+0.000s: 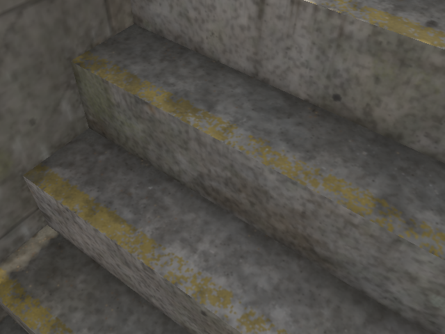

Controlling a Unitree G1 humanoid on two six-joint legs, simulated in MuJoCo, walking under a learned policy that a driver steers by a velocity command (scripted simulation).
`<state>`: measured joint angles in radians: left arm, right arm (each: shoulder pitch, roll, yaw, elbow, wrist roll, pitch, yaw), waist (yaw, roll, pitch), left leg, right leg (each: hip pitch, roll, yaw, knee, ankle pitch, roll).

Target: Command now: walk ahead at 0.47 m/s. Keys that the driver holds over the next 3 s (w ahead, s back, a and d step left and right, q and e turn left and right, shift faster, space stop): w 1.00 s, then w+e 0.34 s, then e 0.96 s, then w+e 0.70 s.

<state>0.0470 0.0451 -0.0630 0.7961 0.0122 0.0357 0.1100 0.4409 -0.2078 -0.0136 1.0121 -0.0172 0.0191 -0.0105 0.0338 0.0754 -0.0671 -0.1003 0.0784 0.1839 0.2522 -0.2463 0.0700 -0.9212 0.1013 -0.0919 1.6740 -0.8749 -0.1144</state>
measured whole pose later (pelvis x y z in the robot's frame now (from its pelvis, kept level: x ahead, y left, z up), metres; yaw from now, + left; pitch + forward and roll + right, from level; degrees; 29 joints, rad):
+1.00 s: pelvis +0.10 +0.05 +0.12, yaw -3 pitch +1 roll -3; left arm 0.21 0.21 0.07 1.05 0.06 -0.07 0.06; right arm 0.26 -0.15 -0.04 0.78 -0.06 0.00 0.00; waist -0.08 -0.05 -0.05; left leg -0.84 -0.03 -0.14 1.72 -0.22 0.09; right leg -0.56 -0.06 -0.15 1.12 -0.58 -0.06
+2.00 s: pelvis +0.31 +0.32 +0.17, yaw -31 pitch -1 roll +0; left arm 0.08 0.18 0.06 0.51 0.06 0.06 0.02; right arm 0.30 -0.20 -0.02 0.65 -0.03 -0.03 -0.10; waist -0.01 -0.07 0.02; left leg -0.46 0.02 0.21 0.75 -0.28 0.11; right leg -0.64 0.10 0.15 1.66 -0.05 0.05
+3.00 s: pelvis +0.25 +0.48 +0.01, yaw -62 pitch +1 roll +3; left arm 0.27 0.27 0.14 0.77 0.05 0.03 0.00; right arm -0.02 -0.05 0.07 0.46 -0.01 0.04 -0.07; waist 0.03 -0.10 0.03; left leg -0.85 0.06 0.09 1.60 -0.95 0.08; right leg -0.50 0.02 0.26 1.00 -0.15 -0.02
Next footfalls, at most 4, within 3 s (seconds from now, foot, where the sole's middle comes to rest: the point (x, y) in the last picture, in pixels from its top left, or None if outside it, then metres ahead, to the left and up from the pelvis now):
0.82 right None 0.14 -0.08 -0.57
1.18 left None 0.26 0.28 -0.57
1.48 right None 0.26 0.17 -0.58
1.80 left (109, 324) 0.45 0.31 -0.57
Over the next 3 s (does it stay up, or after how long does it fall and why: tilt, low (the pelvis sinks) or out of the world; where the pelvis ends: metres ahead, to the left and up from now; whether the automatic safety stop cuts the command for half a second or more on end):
stays up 0.25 0.48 0.01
